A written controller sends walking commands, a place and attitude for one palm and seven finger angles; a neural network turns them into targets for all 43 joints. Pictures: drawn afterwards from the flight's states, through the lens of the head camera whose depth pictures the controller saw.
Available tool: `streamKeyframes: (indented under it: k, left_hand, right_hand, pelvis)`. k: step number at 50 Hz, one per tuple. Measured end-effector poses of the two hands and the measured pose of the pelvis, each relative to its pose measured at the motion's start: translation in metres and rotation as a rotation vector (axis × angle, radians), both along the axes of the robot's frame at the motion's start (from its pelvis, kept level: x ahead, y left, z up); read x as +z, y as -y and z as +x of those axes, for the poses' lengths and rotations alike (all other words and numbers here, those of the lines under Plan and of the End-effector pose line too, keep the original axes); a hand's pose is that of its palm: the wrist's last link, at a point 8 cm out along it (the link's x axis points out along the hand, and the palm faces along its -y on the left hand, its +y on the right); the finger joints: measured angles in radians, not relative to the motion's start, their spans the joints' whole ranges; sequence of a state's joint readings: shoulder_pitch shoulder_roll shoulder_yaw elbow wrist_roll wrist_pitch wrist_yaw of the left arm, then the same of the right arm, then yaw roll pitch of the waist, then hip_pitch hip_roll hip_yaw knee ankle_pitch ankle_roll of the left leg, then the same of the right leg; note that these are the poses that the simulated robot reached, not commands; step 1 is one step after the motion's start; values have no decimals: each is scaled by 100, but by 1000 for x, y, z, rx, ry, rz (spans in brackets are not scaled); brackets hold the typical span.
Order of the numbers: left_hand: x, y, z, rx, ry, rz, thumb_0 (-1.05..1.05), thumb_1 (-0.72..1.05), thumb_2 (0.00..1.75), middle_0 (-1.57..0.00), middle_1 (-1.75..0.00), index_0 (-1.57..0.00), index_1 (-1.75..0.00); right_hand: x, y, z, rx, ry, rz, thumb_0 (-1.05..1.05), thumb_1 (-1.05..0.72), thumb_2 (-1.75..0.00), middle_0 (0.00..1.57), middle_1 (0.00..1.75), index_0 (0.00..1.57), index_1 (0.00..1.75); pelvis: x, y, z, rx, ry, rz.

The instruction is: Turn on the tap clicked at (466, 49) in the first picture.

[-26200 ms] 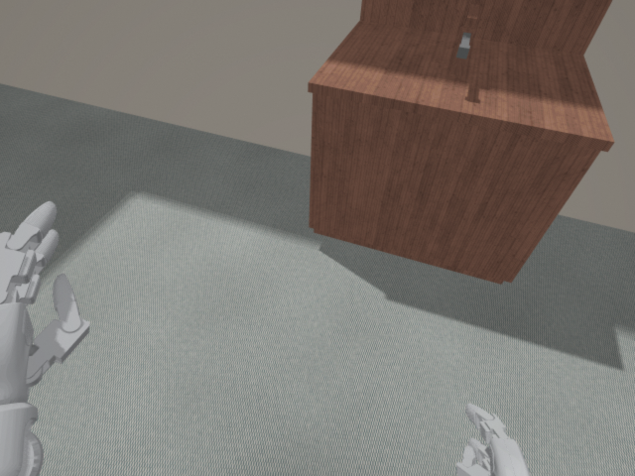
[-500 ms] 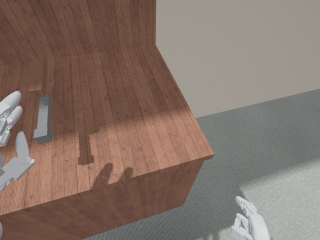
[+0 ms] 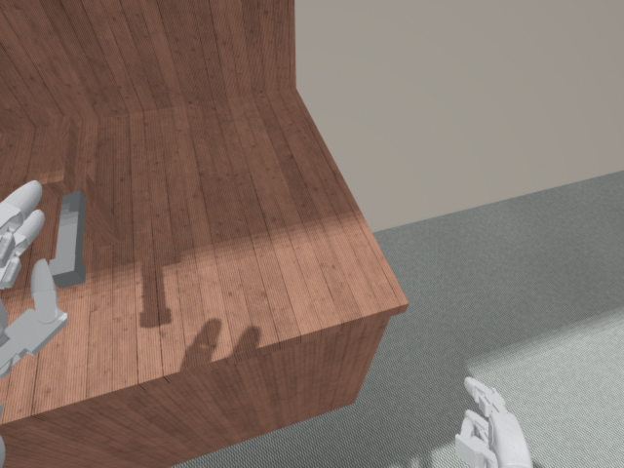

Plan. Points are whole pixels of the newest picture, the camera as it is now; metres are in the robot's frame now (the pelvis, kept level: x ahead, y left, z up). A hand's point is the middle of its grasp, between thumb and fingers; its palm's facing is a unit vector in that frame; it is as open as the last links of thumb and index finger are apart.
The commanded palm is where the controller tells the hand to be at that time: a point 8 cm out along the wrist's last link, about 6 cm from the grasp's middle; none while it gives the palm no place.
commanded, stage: come to a stop and stand still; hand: left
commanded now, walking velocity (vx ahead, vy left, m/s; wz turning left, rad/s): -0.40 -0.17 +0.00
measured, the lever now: (67, 271) +0.32 +0.31 +0.08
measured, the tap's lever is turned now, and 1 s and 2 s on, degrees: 0 0 0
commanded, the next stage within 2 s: look again from close up in 0.98 s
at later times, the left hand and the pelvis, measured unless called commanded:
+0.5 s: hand (0, 341) +0.20 +0.29 +0.14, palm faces +0.27 -0.91 -0.32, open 7.4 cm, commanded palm +0.14 +0.35 +0.18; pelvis -0.02 +0.07 +0.00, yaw -2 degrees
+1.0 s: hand out of the picture +0.20 +0.35 +0.17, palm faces +0.31 -0.86 -0.41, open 7.4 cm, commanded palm +0.14 +0.39 +0.18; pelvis -0.03 +0.12 +0.01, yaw -2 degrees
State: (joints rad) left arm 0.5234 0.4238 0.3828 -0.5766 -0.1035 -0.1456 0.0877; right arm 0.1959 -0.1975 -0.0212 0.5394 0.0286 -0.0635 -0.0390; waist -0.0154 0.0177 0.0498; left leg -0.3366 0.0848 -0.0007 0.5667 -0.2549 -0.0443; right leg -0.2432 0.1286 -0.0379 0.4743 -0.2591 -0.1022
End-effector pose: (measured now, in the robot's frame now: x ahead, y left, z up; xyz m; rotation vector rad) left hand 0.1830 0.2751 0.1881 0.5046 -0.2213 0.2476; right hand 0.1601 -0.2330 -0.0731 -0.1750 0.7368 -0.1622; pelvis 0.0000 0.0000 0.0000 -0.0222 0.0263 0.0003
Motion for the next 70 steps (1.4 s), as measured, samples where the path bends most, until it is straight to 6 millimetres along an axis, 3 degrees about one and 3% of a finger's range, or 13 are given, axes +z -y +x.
streamKeyframes:
  k: [5,11,15,18,23,26,34,40,46,53,58,65,70]
  left_hand:
    - [2,-1,-10,-3,20,13,1,89,90,-21,-30,-21,-30]
    - [-3,-19,-23,61,13,-16,1,89,90,-21,-30,-21,-30]
    - [17,-67,-13,107,117,110,1,88,90,-22,-30,-22,-30]
    - [7,-89,-9,155,130,24,1,89,90,-21,-30,-21,-30]
    - [-27,-68,-11,30,44,-120,1,90,90,-20,-30,-20,-30]
    - [-34,-67,-14,-50,24,-124,1,89,90,-21,-30,-21,-30]
    - [7,-129,-15,40,214,22,1,89,90,-22,-30,-21,-30]
    - [4,-128,-10,29,199,-34,1,90,90,-20,-30,-20,-30]
    - [-15,-117,-11,-20,73,-50,1,89,90,-21,-30,-21,-30]
    - [6,-121,-34,15,118,13,1,89,90,-21,-30,-21,-30]
    - [2,-121,-44,81,115,-17,1,89,90,-21,-30,-21,-30]
    - [-18,-102,-37,89,52,-91,1,89,90,-21,-30,-21,-30]
    - [-12,-88,-27,39,71,-75,1,89,90,-21,-30,-21,-30]
  right_hand:
    - [0,1,-3,4,-1,-12,2,-91,-90,20,30,21,30]
    - [-1,-8,-10,6,-11,-9,2,-91,-90,20,30,20,30]
    - [1,-24,-19,80,-35,-45,2,-91,-90,20,30,20,30]
    - [6,-36,-22,91,-4,-35,2,-91,-90,20,30,20,30]
    - [13,-61,-28,70,51,-24,2,-91,-90,20,30,21,30]
    - [19,-80,-30,66,56,-35,2,-91,-90,20,30,21,30]
    - [19,-127,-22,129,44,-27,2,-91,-90,20,30,21,30]
    - [14,-146,-14,148,51,8,2,-90,-90,20,30,21,30]
    - [15,-145,-19,109,58,14,2,-90,-90,20,30,21,30]
    - [17,-127,-35,83,35,-12,2,-90,-90,20,30,21,30]
    - [15,-112,-43,69,23,-23,2,-91,-90,20,30,21,30]
    - [13,-96,-44,59,23,-30,2,-91,-90,20,30,21,30]
    - [17,-89,-39,55,33,-36,2,-91,-90,20,30,21,30]
  pelvis:
    - [-1,-1,-6,4,4,1]
    - [0,-12,-9,8,19,-1]
    - [4,-19,-16,0,19,3]
    - [5,-34,-22,-23,25,8]
    - [4,-64,-25,-37,37,7]
    - [5,-77,-25,-32,36,3]
    - [4,-101,-21,-18,21,-2]
    - [5,-117,-20,-32,21,-5]
    - [4,-119,-27,-39,38,4]
    - [7,-112,-35,-28,40,-9]
    - [8,-106,-36,-23,38,-8]
    - [9,-95,-37,-22,39,-8]
    - [9,-86,-33,-23,33,-12]
